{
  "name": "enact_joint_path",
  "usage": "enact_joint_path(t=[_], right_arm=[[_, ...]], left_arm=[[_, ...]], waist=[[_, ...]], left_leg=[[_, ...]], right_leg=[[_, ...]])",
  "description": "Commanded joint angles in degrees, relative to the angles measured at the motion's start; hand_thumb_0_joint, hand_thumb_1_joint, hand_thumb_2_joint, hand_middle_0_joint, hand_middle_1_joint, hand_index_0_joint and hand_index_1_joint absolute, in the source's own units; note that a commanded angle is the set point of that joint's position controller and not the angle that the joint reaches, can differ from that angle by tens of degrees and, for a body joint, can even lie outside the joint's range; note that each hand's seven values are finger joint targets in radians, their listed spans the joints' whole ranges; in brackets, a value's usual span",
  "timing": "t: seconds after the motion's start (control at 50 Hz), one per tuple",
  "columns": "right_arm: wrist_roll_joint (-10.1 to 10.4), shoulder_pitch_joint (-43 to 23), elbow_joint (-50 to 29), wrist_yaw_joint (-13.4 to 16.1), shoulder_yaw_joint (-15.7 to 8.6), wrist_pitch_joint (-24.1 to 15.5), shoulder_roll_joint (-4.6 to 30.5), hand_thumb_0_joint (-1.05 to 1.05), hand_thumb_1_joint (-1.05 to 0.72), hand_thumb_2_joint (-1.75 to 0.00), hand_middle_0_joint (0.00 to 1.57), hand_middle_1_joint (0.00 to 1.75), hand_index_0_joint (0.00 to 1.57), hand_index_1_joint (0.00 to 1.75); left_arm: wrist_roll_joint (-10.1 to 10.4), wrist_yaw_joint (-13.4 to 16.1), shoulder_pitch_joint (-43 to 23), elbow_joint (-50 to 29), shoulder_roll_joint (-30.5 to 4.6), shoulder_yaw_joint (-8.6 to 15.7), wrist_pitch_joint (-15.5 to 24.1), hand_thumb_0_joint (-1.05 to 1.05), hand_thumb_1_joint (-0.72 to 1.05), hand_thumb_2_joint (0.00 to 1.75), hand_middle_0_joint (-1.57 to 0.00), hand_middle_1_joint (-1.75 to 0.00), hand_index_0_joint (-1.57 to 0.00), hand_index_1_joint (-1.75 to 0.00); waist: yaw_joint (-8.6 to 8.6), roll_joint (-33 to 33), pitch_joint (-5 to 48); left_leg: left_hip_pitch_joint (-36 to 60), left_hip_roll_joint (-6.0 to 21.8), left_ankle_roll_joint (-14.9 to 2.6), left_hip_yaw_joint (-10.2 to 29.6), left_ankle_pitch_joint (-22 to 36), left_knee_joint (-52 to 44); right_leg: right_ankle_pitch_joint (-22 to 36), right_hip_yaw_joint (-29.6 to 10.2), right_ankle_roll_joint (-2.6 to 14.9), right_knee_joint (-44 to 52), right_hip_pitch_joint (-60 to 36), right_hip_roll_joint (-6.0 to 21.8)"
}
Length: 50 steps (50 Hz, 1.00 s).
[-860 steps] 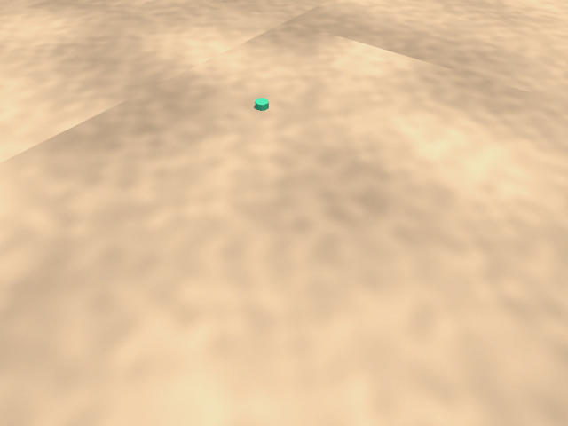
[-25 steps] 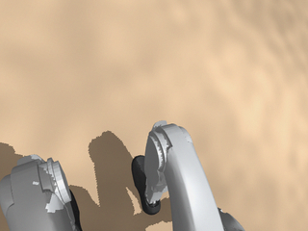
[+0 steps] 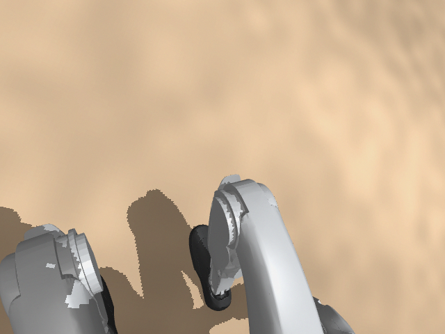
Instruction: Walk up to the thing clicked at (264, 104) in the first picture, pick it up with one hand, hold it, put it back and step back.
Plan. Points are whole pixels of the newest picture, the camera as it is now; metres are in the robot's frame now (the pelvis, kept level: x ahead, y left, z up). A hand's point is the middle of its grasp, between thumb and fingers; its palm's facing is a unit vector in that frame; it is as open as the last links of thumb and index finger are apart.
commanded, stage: rise first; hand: left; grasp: from above
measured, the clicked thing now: out of the picture +0.52 +0.35 -0.30
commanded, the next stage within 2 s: approach in 0.14 s
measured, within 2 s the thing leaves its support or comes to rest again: neither
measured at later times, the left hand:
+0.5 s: hand out of the picture +0.49 +0.35 -0.17, palm faces -0.45 -0.09 -0.89, open 14.2 cm
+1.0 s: hand out of the picture +0.48 +0.35 -0.17, palm faces -0.50 -0.14 -0.86, open 14.1 cm
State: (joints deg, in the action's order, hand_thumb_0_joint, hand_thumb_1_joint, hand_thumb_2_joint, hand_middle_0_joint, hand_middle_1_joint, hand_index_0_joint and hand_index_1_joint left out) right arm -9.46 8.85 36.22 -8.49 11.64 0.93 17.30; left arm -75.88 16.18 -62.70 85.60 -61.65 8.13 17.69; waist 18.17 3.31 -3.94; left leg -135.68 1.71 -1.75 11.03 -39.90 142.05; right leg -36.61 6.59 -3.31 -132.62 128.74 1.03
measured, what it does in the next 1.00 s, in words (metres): stands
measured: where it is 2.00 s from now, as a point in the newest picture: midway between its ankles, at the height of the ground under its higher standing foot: (162, 306)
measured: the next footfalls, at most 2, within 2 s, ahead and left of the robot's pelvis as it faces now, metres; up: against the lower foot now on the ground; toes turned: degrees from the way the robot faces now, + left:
none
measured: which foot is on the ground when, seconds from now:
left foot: down 0.00-1.00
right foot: down 0.00-1.00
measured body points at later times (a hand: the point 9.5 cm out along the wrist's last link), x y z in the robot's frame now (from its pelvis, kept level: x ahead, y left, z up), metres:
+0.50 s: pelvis +0.00 +0.00 +0.00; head +0.26 +0.12 +0.35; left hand +0.51 +0.36 -0.12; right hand +0.04 -0.27 -0.07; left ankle +0.07 +0.12 -0.28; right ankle +0.12 -0.13 -0.28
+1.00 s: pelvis -0.01 -0.01 +0.00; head +0.27 +0.09 +0.34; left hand +0.51 +0.36 -0.12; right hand +0.03 -0.27 -0.08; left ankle +0.07 +0.12 -0.28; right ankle +0.12 -0.13 -0.28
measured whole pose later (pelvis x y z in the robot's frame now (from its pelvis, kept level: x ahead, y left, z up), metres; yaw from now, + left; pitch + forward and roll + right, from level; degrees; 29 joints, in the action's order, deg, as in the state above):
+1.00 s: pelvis -0.01 -0.01 +0.00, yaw +1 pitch +31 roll -12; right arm -8.7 9.9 34.5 -6.5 14.2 1.8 18.4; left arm -70.5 9.7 -65.0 83.8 -60.6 5.9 14.9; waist 19.4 3.3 -6.9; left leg -135.2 1.7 -0.8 11.2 -38.2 141.1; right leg -34.8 6.6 -3.0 -132.3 129.1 0.8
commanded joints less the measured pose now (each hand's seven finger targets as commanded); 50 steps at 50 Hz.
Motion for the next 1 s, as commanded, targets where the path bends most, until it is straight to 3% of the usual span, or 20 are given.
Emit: enact_joint_path(t=[0.0,0.06,0.12,0.16,0.22,0.24,0.3,0.4,0.42,0.5,0.58,0.6,0.64,0.68,0.74,0.82,0.84,0.88,0.94,0.98], right_arm=[[-0.2,11.9,1.0,0.7,-5.5,0.5,17.1,0.00,-0.91,-0.90,0.20,0.30,0.20,0.30],[-0.5,12.1,0.9,0.9,-5.4,0.5,17.3,0.00,-0.91,-0.90,0.20,0.30,0.20,0.30],[-0.5,12.3,1.1,0.9,-5.3,0.6,17.4,0.00,-0.91,-0.90,0.20,0.30,0.20,0.30],[-0.6,12.5,0.8,0.7,-5.1,0.5,17.3,0.00,-0.91,-0.90,0.20,0.30,0.20,0.30],[-0.4,11.9,0.5,0.9,-5.0,0.6,17.3,0.00,-0.91,-0.90,0.20,0.30,0.20,0.30],[-0.3,12.0,0.6,0.9,-5.1,0.6,17.4,0.00,-0.90,-0.89,0.20,0.30,0.20,0.30],[-0.5,12.0,0.7,0.9,-5.0,0.6,17.3,0.00,-0.89,-0.89,0.20,0.30,0.20,0.30],[-0.5,13.0,1.2,1.0,-5.1,-0.2,17.4,0.00,-0.89,-0.89,0.20,0.30,0.20,0.30],[-0.5,13.1,1.3,1.0,-5.0,-0.4,17.3,0.00,-0.89,-0.89,0.20,0.30,0.20,0.30],[-0.7,13.6,1.3,1.2,-4.8,-0.9,17.4,0.00,-0.89,-0.89,0.20,0.30,0.20,0.30],[-0.2,13.6,0.5,1.3,-4.1,-0.9,17.3,0.00,-0.89,-0.89,0.20,0.30,0.20,0.30],[0.0,13.1,0.2,1.4,-4.1,-0.7,17.3,0.00,-0.89,-0.89,0.20,0.30,0.20,0.30],[0.5,12.7,-0.6,1.5,-3.6,-0.5,17.5,0.00,-0.89,-0.89,0.20,0.30,0.20,0.30],[1.0,12.5,-1.4,1.5,-3.6,-0.2,17.5,0.00,-0.89,-0.89,0.20,0.30,0.20,0.30],[1.6,11.7,-2.0,1.6,-3.1,0.6,17.1,0.00,-0.89,-0.89,0.20,0.30,0.20,0.30],[1.6,12.5,-2.4,2.2,-3.3,0.8,18.5,0.00,-0.89,-0.89,0.20,0.30,0.20,0.30],[1.4,12.5,-2.4,2.4,-3.2,1.0,18.1,0.00,-0.89,-0.89,0.20,0.30,0.20,0.30],[1.0,13.3,-2.2,2.6,-3.2,1.1,18.3,0.00,-0.89,-0.89,0.20,0.30,0.20,0.30],[0.0,13.2,-1.0,3.0,-3.2,1.4,18.4,0.00,-0.89,-0.89,0.20,0.30,0.20,0.30],[-0.6,13.0,-0.1,3.1,-3.3,1.4,17.8,0.00,-0.90,-0.89,0.20,0.30,0.20,0.30]], left_arm=[[1.8,1.8,-17.4,-8.3,-15.1,0.9,0.5,0.00,-0.59,1.04,-0.09,-1.02,-0.07,-1.04],[1.7,1.8,-17.2,-8.6,-16.9,2.2,1.2,0.00,-0.58,1.04,-0.09,-1.02,-0.07,-1.04],[1.1,1.7,-17.9,-9.4,-17.3,2.2,1.6,0.00,-0.59,1.05,-0.09,-1.02,-0.07,-1.04],[1.1,1.7,-18.2,-9.1,-16.6,1.8,1.6,0.00,-0.60,1.06,-0.09,-1.01,-0.07,-1.04],[1.2,1.8,-18.4,-9.5,-17.0,1.6,1.4,0.00,-0.61,1.11,-0.11,-0.99,-0.05,-1.05],[1.0,2.0,-17.1,-7.4,-16.8,1.7,1.2,0.00,-0.59,1.05,-0.07,-1.02,-0.05,-1.04],[1.1,2.2,-17.5,-6.9,-14.3,0.4,1.1,0.00,-0.59,1.05,-0.07,-1.02,-0.05,-1.03],[1.6,2.7,-24.1,-8.9,-8.8,-3.5,1.0,0.00,-0.59,1.05,-0.07,-1.01,-0.05,-1.03],[1.3,3.1,-24.8,-9.8,-8.7,-3.7,0.9,0.00,-0.59,1.05,-0.07,-1.02,-0.05,-1.04],[0.2,5.6,-28.4,-9.8,-11.6,-2.3,-0.7,0.00,-0.59,1.05,-0.07,-1.01,-0.05,-1.03],[-1.1,7.1,-26.5,-3.7,-12.9,-1.7,-4.6,0.00,-0.58,1.04,-0.07,-1.02,-0.06,-1.03],[-1.3,7.2,-26.1,-3.5,-13.7,-1.4,-5.6,0.00,-0.59,1.05,-0.07,-1.01,-0.05,-1.03],[-0.6,6.6,-23.0,-2.3,-14.5,-1.0,-7.8,0.00,-0.59,1.04,-0.07,-1.01,-0.05,-1.02],[0.4,4.8,-19.6,-1.2,-14.0,-1.2,-9.8,0.00,-0.58,1.04,-0.06,-1.02,-0.06,-1.03],[3.5,1.4,-16.2,-0.5,-12.6,-2.1,-10.8,0.00,-0.59,1.04,-0.06,-1.03,-0.05,-1.03],[6.1,-3.6,-17.3,-6.5,-14.6,-1.2,-8.6,0.00,-0.57,1.03,-0.07,-1.04,-0.07,-1.04],[6.6,-4.0,-18.9,-9.6,-15.6,-0.6,-7.3,0.00,-0.56,1.02,-0.06,-1.03,-0.07,-1.03],[7.0,-4.6,-21.8,-13.1,-16.2,0.1,-4.3,0.00,-0.56,1.02,-0.07,-1.04,-0.07,-1.03],[5.9,-3.8,-23.8,-14.7,-15.0,-0.3,0.0,0.00,-0.57,1.01,-0.06,-1.03,-0.07,-1.03],[5.2,-2.7,-24.0,-12.9,-10.6,-2.8,1.9,0.00,-0.56,1.01,-0.06,-1.03,-0.07,-1.03]], waist=[[2.06,-26.6,38.3],[1.23,-25.6,38.1],[1.04,-27.9,38.4],[1.97,-27.9,38.7],[1.49,-27.3,39.2],[1.32,-27.6,38.4],[2.05,-26.6,36.8],[5.63,-27.2,35.9],[5.37,-27.8,36.8],[4.85,-32.7,40.4],[4.59,-31.9,39.1],[3.71,-31.6,39.6],[2.45,-31.8,40.4],[2.29,-29.0,40.0],[2.07,-23.1,39.1],[3.52,-18.9,36.4],[3.24,-19.4,37.7],[4.38,-20.5,38.2],[4.42,-24.8,37.5],[5.70,-26.4,37.7]], left_leg=[[32.8,-0.1,0.71,-4.2,13.3,-15.1],[31.7,-0.3,0.69,-4.6,12.5,-15.3],[33.9,-0.3,0.97,-4.3,13.6,-15.5],[34.4,-0.1,0.93,-4.2,14.6,-15.2],[34.0,-0.1,0.77,-4.3,14.6,-15.1],[32.8,-0.3,0.82,-4.5,13.8,-15.3],[31.7,-0.2,0.85,-4.2,11.3,-16.1],[33.0,0.2,1.05,-3.1,10.6,-16.0],[34.1,0.1,1.11,-3.2,10.4,-16.2],[36.5,0.0,1.61,-3.7,13.2,-16.4],[34.2,-0.2,1.17,-4.9,15.1,-16.0],[33.5,-0.2,1.03,-5.3,14.8,-16.0],[33.5,-0.3,0.96,-5.6,16.3,-16.5],[32.0,-0.5,0.44,-5.9,16.7,-16.3],[26.6,-0.4,-0.51,-6.1,14.2,-16.2],[23.5,-0.5,-0.71,-6.1,12.1,-14.6],[23.7,-0.4,-0.49,-5.9,11.5,-14.6],[24.8,-0.6,-0.07,-5.7,10.2,-14.0],[28.5,-0.4,1.04,-5.2,8.6,-13.9],[31.5,-0.1,1.40,-4.4,8.5,-14.0]], right_leg=[[12.3,5.0,4.65,10.6,-16.5,-2.9],[11.5,4.9,4.54,11.1,-17.9,-2.9],[12.0,4.8,4.75,10.9,-17.0,-2.7],[12.8,5.0,4.67,10.7,-17.5,-2.8],[12.8,5.0,4.69,10.8,-17.4,-2.9],[12.4,5.0,4.72,10.8,-17.4,-2.9],[10.8,5.5,4.71,11.1,-16.4,-2.9],[11.0,6.1,4.70,10.7,-13.9,-2.9],[11.1,6.1,4.67,10.6,-14.1,-3.0],[13.4,5.8,4.90,9.8,-15.0,-2.8],[15.1,5.2,5.10,9.9,-15.5,-2.9],[14.9,4.8,5.14,10.4,-15.7,-3.0],[15.5,4.6,5.23,10.4,-17.1,-3.0],[15.6,4.1,5.05,10.8,-18.8,-3.0],[14.0,3.7,4.58,11.7,-22.4,-3.3],[11.2,3.5,4.60,13.0,-23.7,-3.1],[10.3,3.4,4.69,13.0,-24.2,-3.3],[8.9,3.8,4.74,13.4,-24.0,-3.1],[7.1,4.5,5.34,13.5,-20.6,-3.1],[7.7,5.3,5.24,12.7,-18.0,-3.2]])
